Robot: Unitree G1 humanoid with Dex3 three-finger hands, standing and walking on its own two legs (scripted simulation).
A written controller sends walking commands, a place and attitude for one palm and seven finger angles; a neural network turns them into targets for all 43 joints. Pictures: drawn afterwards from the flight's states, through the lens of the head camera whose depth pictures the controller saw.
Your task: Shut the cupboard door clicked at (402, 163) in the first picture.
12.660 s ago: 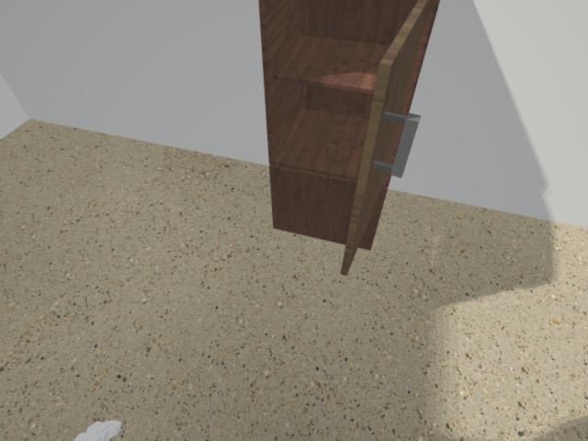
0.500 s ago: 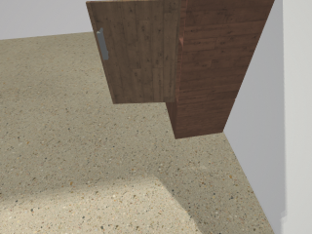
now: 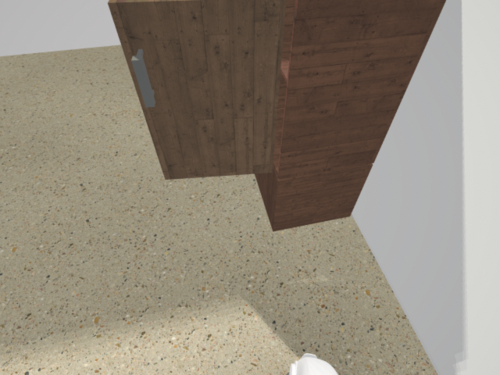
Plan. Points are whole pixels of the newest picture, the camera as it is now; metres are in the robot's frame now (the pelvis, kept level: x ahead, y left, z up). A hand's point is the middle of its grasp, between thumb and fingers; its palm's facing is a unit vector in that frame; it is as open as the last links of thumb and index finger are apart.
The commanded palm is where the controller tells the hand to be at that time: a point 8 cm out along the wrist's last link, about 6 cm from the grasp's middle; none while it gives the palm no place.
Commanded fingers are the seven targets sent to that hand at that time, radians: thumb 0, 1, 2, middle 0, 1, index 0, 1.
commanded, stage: take the last steps up to it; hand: left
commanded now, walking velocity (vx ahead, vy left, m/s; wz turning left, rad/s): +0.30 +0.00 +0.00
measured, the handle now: (145, 78) +0.78 +0.30 +0.06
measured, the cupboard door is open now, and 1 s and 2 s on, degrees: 82 82 82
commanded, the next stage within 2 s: come to a stop and stand still in 0.50 s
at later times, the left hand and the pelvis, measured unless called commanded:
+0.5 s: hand out of the picture +0.13 +0.16 -0.17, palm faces +0.13 -0.98 -0.17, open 7.3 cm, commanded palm none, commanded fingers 0.00 0.90 0.90 -0.20 -0.30 -0.20 -0.30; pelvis +0.16 -0.01 +0.00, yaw +1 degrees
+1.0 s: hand (176, 300) +0.29 +0.17 -0.17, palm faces +0.02 -0.97 -0.25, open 7.3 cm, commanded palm none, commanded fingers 0.00 0.90 0.90 -0.20 -0.30 -0.20 -0.30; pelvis +0.24 -0.02 -0.01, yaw +0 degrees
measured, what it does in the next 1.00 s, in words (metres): walks ahead: right foot, then left foot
